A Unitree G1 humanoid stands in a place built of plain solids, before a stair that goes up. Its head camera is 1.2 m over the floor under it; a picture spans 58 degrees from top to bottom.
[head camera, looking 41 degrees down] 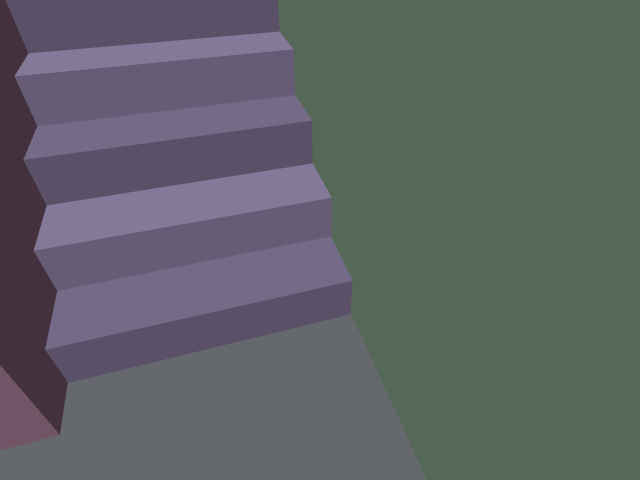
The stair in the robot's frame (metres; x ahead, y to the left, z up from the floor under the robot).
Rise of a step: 0.17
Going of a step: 0.24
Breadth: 0.92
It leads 17 degrees to the left of straight ahead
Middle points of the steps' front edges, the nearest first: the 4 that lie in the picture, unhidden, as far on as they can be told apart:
0.85 0.33 0.17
1.07 0.40 0.35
1.29 0.47 0.52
1.51 0.53 0.69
